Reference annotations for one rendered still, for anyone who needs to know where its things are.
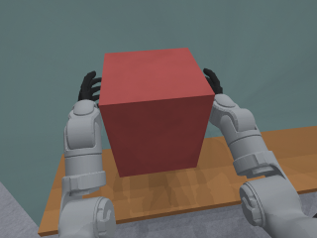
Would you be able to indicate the robot right upper arm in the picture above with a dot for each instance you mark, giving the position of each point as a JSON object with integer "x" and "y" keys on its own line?
{"x": 272, "y": 204}

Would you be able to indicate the table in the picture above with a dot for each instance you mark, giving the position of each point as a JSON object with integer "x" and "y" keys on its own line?
{"x": 214, "y": 182}

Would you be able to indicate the robot right hand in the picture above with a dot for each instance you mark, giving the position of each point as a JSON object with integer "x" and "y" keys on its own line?
{"x": 213, "y": 81}

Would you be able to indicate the robot left upper arm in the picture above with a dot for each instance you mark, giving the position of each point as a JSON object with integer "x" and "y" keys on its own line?
{"x": 92, "y": 217}

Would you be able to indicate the robot right forearm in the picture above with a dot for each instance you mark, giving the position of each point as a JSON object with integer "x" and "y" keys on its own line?
{"x": 244, "y": 139}

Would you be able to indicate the robot left hand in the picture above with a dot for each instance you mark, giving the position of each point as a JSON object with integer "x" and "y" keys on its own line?
{"x": 86, "y": 89}

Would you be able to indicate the robot left forearm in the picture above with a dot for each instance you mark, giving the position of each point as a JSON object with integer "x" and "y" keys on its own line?
{"x": 82, "y": 149}

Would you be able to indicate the carton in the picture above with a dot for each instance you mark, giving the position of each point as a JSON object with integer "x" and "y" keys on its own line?
{"x": 155, "y": 106}

